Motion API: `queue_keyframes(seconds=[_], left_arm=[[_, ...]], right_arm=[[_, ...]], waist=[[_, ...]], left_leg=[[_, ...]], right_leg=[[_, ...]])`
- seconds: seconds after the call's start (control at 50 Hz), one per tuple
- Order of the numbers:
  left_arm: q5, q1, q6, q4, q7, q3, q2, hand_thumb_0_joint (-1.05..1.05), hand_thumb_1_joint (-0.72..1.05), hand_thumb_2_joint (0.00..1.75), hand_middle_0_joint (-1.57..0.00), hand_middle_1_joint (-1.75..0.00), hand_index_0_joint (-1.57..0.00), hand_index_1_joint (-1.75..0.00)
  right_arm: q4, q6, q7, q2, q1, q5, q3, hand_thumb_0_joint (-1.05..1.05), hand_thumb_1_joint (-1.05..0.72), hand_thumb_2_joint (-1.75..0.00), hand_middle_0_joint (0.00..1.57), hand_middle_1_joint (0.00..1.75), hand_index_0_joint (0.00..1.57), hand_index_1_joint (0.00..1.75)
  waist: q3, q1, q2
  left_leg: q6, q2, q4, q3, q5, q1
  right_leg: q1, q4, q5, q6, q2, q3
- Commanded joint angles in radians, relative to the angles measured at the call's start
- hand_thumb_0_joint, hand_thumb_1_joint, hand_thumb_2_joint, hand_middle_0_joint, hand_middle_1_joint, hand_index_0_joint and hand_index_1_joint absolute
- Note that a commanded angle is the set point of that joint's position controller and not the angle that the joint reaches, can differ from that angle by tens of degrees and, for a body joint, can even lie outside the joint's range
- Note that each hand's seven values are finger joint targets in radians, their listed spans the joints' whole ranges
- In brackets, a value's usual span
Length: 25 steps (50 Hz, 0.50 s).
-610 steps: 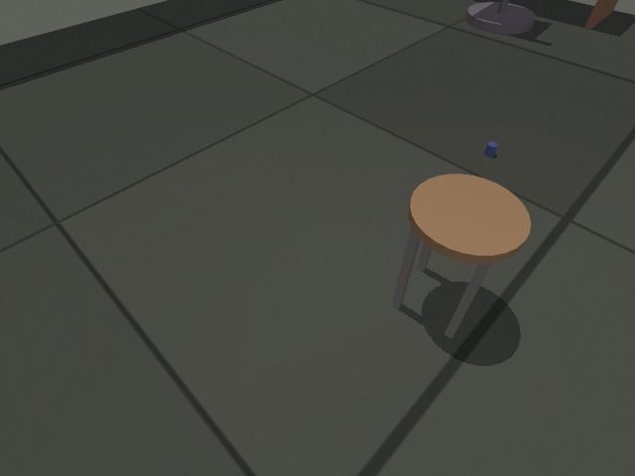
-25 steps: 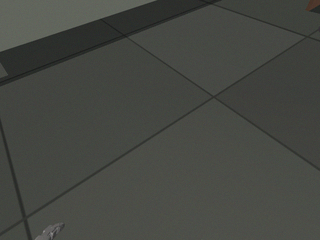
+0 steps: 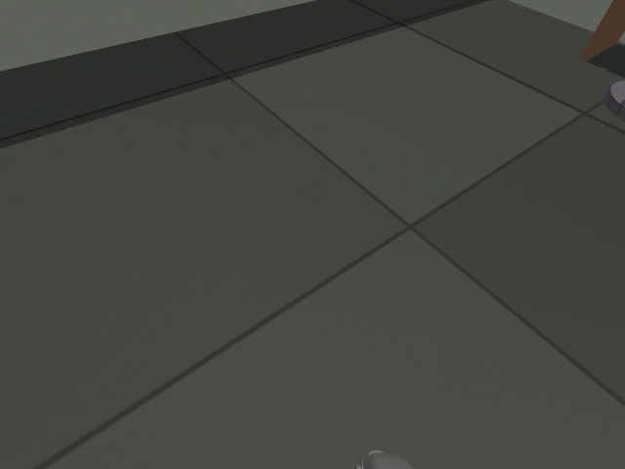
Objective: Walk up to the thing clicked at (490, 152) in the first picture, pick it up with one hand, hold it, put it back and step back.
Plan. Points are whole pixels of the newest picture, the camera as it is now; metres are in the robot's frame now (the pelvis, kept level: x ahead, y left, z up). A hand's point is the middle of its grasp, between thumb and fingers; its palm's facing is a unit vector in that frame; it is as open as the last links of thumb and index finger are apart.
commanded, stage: walk up
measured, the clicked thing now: out of the picture +0.40 -1.33 -0.74
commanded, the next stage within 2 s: stand in 1.26 s
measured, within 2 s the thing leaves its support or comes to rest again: neither
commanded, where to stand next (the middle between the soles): +0.23 -0.01 m, yaw +1 degrees
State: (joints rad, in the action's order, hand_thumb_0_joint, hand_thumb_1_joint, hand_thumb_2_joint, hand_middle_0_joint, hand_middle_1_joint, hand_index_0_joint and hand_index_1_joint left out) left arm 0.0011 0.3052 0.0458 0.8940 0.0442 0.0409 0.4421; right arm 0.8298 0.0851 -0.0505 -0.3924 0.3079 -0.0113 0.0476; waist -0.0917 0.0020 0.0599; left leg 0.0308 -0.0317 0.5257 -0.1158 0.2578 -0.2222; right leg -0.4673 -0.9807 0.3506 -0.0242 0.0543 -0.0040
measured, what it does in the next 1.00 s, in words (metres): walks ahead: right foot, then left foot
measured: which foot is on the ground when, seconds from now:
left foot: down 0.00-0.22, up 0.24-0.52, down 0.54-1.00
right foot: up 0.00-0.18, down 0.20-1.00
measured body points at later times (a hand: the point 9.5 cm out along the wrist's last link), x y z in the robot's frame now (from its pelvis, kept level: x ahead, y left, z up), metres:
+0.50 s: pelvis +0.15 -0.02 -0.01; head +0.17 -0.03 +0.44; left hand +0.20 +0.31 -0.11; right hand +0.22 -0.33 -0.13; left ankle +0.23 +0.13 -0.72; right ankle +0.18 -0.14 -0.73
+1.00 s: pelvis +0.18 +0.00 +0.00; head +0.20 +0.00 +0.45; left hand +0.22 +0.31 -0.13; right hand +0.33 -0.28 -0.12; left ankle +0.24 +0.13 -0.73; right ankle +0.18 -0.14 -0.73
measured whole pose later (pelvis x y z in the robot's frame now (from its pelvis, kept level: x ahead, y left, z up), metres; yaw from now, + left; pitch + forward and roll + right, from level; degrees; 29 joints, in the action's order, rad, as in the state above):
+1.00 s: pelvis +0.18 +0.00 +0.00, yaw +2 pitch -3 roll -1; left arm 0.00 0.12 0.01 1.13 0.00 -0.01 0.36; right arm 1.09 0.01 -0.02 -0.35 0.00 0.01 -0.01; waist -0.08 -0.03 -0.02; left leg -0.01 -0.04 0.48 -0.01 0.16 -0.27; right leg -0.16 -0.47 0.27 0.02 0.03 0.04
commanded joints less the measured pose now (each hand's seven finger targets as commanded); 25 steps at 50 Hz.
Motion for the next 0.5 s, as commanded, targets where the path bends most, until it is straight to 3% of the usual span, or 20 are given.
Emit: queue_keyframes(seconds=[0.0, 0.04, 0.1, 0.12, 0.14, 0.16, 0.18, 0.2, 0.22, 0.24, 0.28, 0.32, 0.34, 0.42, 0.44, 0.48], left_arm=[[0.010, -0.033, 0.021, -0.100, 0.011, 0.059, 0.158, 0.00, 0.90, 0.90, -0.20, -0.30, -0.20, -0.30], [0.009, -0.035, 0.024, -0.104, 0.015, 0.060, 0.146, 0.00, 0.90, 0.90, -0.20, -0.30, -0.20, -0.30], [0.009, -0.034, 0.032, -0.089, 0.015, 0.070, 0.148, 0.00, 0.90, 0.90, -0.20, -0.30, -0.20, -0.30], [0.010, 0.004, 0.035, -0.073, 0.013, 0.075, 0.142, 0.00, 0.90, 0.90, -0.20, -0.30, -0.20, -0.30], [0.011, 0.063, 0.041, -0.057, 0.005, 0.083, 0.162, 0.00, 0.90, 0.90, -0.20, -0.30, -0.20, -0.30], [0.014, 0.119, 0.050, -0.044, -0.006, 0.100, 0.202, 0.00, 0.90, 0.90, -0.20, -0.30, -0.20, -0.30], [0.021, 0.191, 0.059, -0.045, -0.021, 0.127, 0.285, 0.00, 0.90, 0.90, -0.20, -0.30, -0.20, -0.30], [0.008, 0.172, 0.061, -0.070, -0.026, 0.125, 0.336, 0.00, 0.90, 0.90, -0.20, -0.30, -0.20, -0.30], [-0.002, 0.105, 0.055, -0.090, -0.025, 0.115, 0.314, 0.00, 0.90, 0.90, -0.20, -0.30, -0.20, -0.30], [-0.008, 0.065, 0.054, -0.099, -0.029, 0.108, 0.289, 0.00, 0.90, 0.90, -0.20, -0.30, -0.20, -0.30], [-0.003, 0.014, 0.055, -0.108, -0.035, 0.091, 0.245, 0.00, 0.90, 0.90, -0.20, -0.30, -0.20, -0.30], [0.005, -0.023, 0.055, -0.119, -0.035, 0.083, 0.227, 0.00, 0.90, 0.90, -0.20, -0.30, -0.20, -0.30], [0.010, -0.024, 0.052, -0.121, -0.038, 0.077, 0.220, 0.00, 0.90, 0.90, -0.20, -0.30, -0.20, -0.30], [0.009, -0.058, 0.037, -0.102, -0.050, 0.057, 0.200, 0.00, 0.90, 0.90, -0.20, -0.30, -0.20, -0.30], [0.004, -0.086, 0.030, -0.102, -0.050, 0.052, 0.204, 0.00, 0.90, 0.90, -0.20, -0.30, -0.20, -0.30], [-0.009, -0.110, 0.012, -0.097, -0.053, 0.042, 0.191, 0.00, 0.90, 0.90, -0.20, -0.30, -0.20, -0.30]], right_arm=[[-0.063, 0.018, 0.025, -0.282, 0.076, 0.009, 0.078, 0.00, -0.90, -0.90, 0.20, 0.30, 0.20, 0.30], [-0.076, 0.014, 0.021, -0.296, 0.048, 0.011, 0.082, 0.00, -0.90, -0.90, 0.20, 0.30, 0.20, 0.30], [-0.095, 0.001, 0.015, -0.286, 0.010, 0.008, 0.075, 0.00, -0.90, -0.90, 0.20, 0.30, 0.20, 0.30], [-0.101, -0.006, 0.013, -0.288, -0.008, 0.012, 0.076, 0.00, -0.90, -0.90, 0.20, 0.30, 0.20, 0.30], [-0.110, -0.009, 0.013, -0.265, -0.022, 0.011, 0.066, 0.00, -0.90, -0.90, 0.20, 0.30, 0.20, 0.30], [-0.109, -0.010, 0.015, -0.206, 0.026, 0.014, 0.042, 0.00, -0.90, -0.90, 0.20, 0.30, 0.20, 0.30], [-0.124, -0.007, 0.015, -0.135, 0.061, 0.014, 0.018, 0.00, -0.90, -0.90, 0.20, 0.30, 0.20, 0.30], [-0.104, -0.021, 0.025, -0.195, 0.071, 0.013, 0.032, 0.00, -0.90, -0.90, 0.20, 0.30, 0.20, 0.30], [-0.080, -0.031, 0.033, -0.260, 0.046, 0.005, 0.054, 0.00, -0.90, -0.90, 0.20, 0.30, 0.20, 0.30], [-0.062, -0.036, 0.034, -0.257, 0.044, 0.013, 0.055, 0.00, -0.90, -0.90, 0.20, 0.30, 0.20, 0.30], [-0.026, -0.038, 0.026, -0.242, 0.081, 0.018, 0.052, 0.00, -0.90, -0.90, 0.20, 0.30, 0.20, 0.30], [0.007, -0.043, 0.021, -0.217, 0.120, 0.008, 0.050, 0.00, -0.90, -0.90, 0.20, 0.30, 0.20, 0.30], [0.014, -0.048, 0.020, -0.202, 0.106, 0.004, 0.047, 0.00, -0.90, -0.90, 0.20, 0.30, 0.20, 0.30], [0.032, -0.052, 0.031, -0.163, 0.028, 0.006, 0.036, 0.00, -0.90, -0.90, 0.20, 0.30, 0.20, 0.30], [0.042, -0.050, 0.036, -0.162, 0.033, 0.009, 0.038, 0.00, -0.90, -0.90, 0.20, 0.30, 0.20, 0.30], [0.056, -0.040, 0.045, -0.172, 0.019, 0.009, 0.039, 0.00, -0.90, -0.90, 0.20, 0.30, 0.20, 0.30]], waist=[[0.022, 0.041, -0.220], [0.029, 0.027, -0.225], [0.037, 0.008, -0.192], [0.045, -0.021, -0.171], [0.070, -0.057, -0.121], [0.123, -0.083, 0.014], [0.157, -0.107, 0.255], [0.131, -0.098, 0.183], [0.084, -0.074, 0.057], [0.041, -0.060, 0.029], [0.027, -0.024, 0.075], [0.030, 0.001, 0.109], [0.024, -0.003, 0.097], [0.084, -0.013, 0.128], [0.104, 0.002, 0.111], [0.126, 0.019, 0.052]], left_leg=[[0.199, -0.244, -0.236, 0.212, -0.230, 0.088], [0.190, -0.240, -0.226, 0.198, -0.168, 0.058], [0.163, -0.208, -0.157, 0.164, -0.092, -0.032], [0.147, -0.206, -0.105, 0.155, -0.038, -0.084], [0.123, -0.182, -0.007, 0.135, -0.053, -0.130], [0.089, -0.117, 0.186, 0.081, -0.072, -0.194], [0.032, -0.004, 0.477, 0.016, 0.141, -0.346], [0.008, 0.051, 0.594, 0.100, 0.282, -0.435], [0.008, -0.005, 0.656, 0.172, 0.289, -0.424], [0.011, -0.031, 0.649, 0.211, 0.234, -0.427], [0.002, -0.053, 0.565, 0.201, 0.157, -0.379], [-0.019, -0.051, 0.469, 0.162, 0.133, -0.295], [-0.027, -0.041, 0.424, 0.139, 0.132, -0.250], [-0.035, -0.023, 0.214, 0.082, 0.018, -0.109], [-0.030, -0.016, 0.183, 0.072, -0.035, -0.048], [-0.013, 0.017, 0.061, 0.052, -0.155, 0.030]], right_leg=[[-0.076, 0.154, -0.056, 0.013, 0.040, 0.026], [-0.009, 0.255, -0.124, 0.004, 0.036, 0.043], [0.136, 0.352, -0.155, 0.001, -0.016, 0.081], [0.232, 0.398, -0.196, -0.003, -0.031, 0.094], [0.350, 0.430, -0.196, -0.012, -0.041, 0.085], [0.492, 0.496, -0.117, -0.035, -0.027, 0.020], [0.569, 0.636, 0.053, -0.094, 0.220, -0.346], [0.531, 0.747, 0.144, -0.199, 0.382, -0.651], [0.428, 0.726, 0.169, -0.258, 0.390, -0.633], [0.369, 0.730, 0.155, -0.242, 0.340, -0.508], [0.310, 0.715, 0.022, -0.184, 0.251, -0.324], [0.235, 0.671, -0.198, -0.193, 0.210, -0.179], [0.182, 0.653, -0.274, -0.190, 0.196, -0.130], [0.150, 0.536, -0.524, -0.173, 0.186, -0.054], [0.121, 0.502, -0.530, -0.168, 0.197, -0.055], [0.108, 0.391, -0.466, -0.124, 0.158, -0.032]])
